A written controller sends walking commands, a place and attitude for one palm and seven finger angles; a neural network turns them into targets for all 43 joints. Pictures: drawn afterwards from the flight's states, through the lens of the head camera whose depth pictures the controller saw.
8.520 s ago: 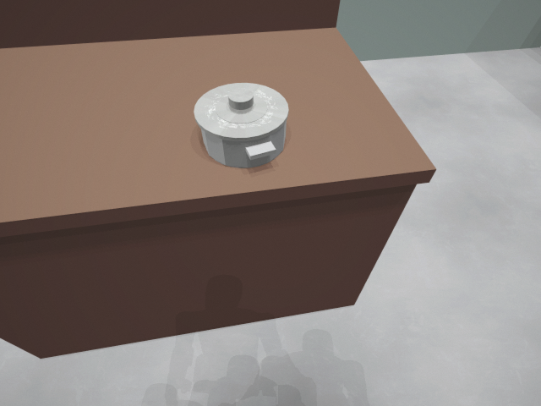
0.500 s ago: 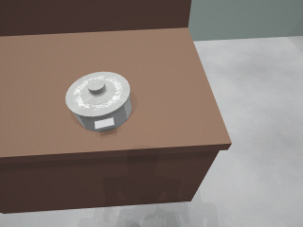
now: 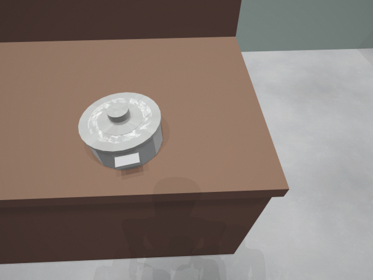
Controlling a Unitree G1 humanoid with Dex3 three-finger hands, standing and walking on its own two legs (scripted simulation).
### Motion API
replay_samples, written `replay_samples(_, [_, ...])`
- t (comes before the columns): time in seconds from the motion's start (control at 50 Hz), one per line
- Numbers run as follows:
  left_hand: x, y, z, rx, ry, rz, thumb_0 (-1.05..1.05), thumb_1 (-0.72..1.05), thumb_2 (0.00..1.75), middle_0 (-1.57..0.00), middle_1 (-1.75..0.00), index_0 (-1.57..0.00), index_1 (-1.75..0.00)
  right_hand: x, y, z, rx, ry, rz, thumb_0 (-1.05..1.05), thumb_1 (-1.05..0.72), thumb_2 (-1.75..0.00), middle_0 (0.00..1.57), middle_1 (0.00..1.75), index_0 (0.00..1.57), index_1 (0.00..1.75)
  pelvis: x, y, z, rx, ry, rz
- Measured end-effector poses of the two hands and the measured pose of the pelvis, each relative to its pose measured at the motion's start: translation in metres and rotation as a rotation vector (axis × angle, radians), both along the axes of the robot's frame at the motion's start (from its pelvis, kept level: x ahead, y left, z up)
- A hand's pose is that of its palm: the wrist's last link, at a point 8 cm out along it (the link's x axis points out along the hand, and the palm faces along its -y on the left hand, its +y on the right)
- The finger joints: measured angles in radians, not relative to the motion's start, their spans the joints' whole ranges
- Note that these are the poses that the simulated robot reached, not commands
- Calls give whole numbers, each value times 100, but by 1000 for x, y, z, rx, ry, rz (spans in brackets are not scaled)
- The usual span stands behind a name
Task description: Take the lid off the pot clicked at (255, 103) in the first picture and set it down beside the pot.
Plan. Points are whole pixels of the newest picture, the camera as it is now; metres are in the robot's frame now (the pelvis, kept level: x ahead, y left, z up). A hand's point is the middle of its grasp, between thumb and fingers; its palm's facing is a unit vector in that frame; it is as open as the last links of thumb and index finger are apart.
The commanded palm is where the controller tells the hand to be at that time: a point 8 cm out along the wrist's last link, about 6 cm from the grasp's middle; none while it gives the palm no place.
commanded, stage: come to a stop and stand still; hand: left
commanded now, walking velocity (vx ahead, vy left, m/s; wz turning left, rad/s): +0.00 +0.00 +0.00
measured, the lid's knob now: (118, 112) +0.45 +0.18 +0.11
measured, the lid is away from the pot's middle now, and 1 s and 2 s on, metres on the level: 0.00 0.00 0.00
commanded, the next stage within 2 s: look again from close up in 0.38 s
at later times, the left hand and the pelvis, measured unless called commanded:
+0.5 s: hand out of the picture +0.05 +0.20 -0.18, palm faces +0.03 -0.98 -0.20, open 7.3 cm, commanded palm none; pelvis +0.01 +0.02 +0.00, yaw +1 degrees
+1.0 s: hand out of the picture -0.01 +0.19 -0.18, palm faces +0.02 -0.98 -0.17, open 7.3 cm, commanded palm none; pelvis +0.01 +0.02 +0.00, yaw +1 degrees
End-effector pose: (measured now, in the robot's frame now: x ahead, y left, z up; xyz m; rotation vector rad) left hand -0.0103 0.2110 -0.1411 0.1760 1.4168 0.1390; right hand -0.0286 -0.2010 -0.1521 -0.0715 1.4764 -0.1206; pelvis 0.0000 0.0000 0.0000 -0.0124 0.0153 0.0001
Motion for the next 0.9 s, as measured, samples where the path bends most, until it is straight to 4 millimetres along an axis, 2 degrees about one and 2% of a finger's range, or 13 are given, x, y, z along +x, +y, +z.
replay_samples(0.12, [21,13,-10,-3,-54,10,2,92,90,-20,-30,-20,-30,30,-13,1,-56,-76,29,1,-92,-90,20,30,20,30,9,6,-7,-4,8,15])
replay_samples(0.26, [47,26,-9,6,-128,12,1,92,90,-20,-30,-20,-30,71,-17,8,-100,-173,67,1,-92,-90,20,30,20,30,14,12,-7,0,0,14])
replay_samples(0.36, [55,31,-7,3,-146,5,1,92,90,-20,-30,-20,-30,93,-12,14,-99,-228,87,0,-92,-90,20,30,20,30,15,15,-5,3,-2,11])
replay_samples(0.44, [54,33,-6,0,-141,5,1,91,90,-20,-30,-20,-30,102,-6,17,-92,-246,97,0,-91,-90,20,30,20,30,15,17,-4,5,-2,10])
replay_samples(0.6, [37,35,-5,-3,-92,19,1,91,90,-20,-30,-20,-30,98,-5,18,-95,-221,103,0,-92,-90,20,30,20,30,15,19,-1,10,-2,14])
replay_samples(0.78, [12,32,-6,-14,-16,32,1,91,90,-20,-30,-20,-30,76,-8,17,-105,-143,98,0,-92,-90,20,30,20,30,15,20,1,12,-2,15])
replay_samples(0.9, [4,29,-6,-23,15,38,1,91,90,-20,-30,-20,-30,60,-7,16,-101,-98,90,0,-92,-90,20,30,20,30,14,20,2,13,-3,17])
